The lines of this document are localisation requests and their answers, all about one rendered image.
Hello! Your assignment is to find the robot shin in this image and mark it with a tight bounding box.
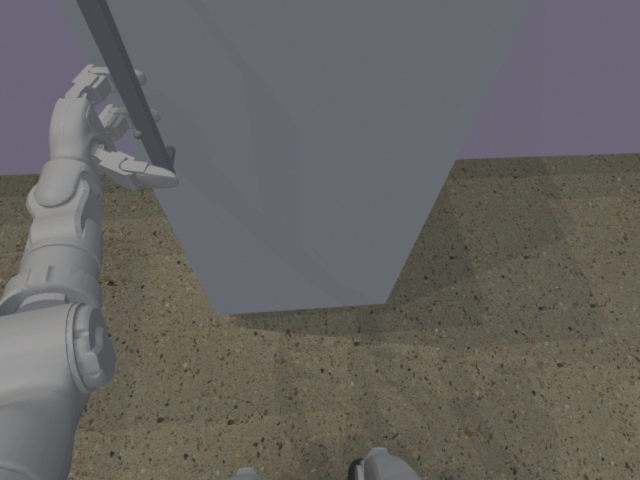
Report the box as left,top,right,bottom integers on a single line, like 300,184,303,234
363,447,389,460
236,468,258,476

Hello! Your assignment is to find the left robot upper arm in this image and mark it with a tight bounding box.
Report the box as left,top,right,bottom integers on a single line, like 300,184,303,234
0,302,116,480

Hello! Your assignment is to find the left robot forearm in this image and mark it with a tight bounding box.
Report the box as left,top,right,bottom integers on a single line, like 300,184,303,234
0,159,104,316

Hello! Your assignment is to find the fridge door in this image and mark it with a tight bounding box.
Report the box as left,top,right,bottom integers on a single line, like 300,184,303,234
57,0,534,315

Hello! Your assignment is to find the right robot shin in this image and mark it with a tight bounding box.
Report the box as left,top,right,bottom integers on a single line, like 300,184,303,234
363,447,389,460

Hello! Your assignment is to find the left robot shin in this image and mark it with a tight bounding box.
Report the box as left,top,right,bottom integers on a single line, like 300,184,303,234
236,468,258,476

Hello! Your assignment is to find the left robot hand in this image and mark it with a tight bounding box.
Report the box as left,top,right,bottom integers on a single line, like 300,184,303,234
49,64,179,191

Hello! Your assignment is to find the handle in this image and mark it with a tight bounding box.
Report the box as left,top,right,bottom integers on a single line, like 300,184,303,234
76,0,176,175

